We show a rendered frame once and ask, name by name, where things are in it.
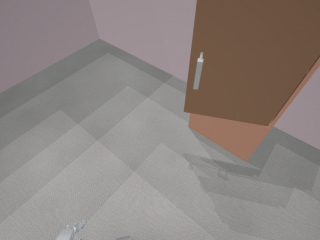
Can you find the cupboard door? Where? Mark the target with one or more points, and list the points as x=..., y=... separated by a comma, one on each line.
x=255, y=53

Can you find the handle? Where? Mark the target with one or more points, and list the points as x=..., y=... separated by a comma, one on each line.
x=198, y=71

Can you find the robot left hand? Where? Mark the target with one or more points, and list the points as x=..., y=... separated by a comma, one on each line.
x=71, y=229

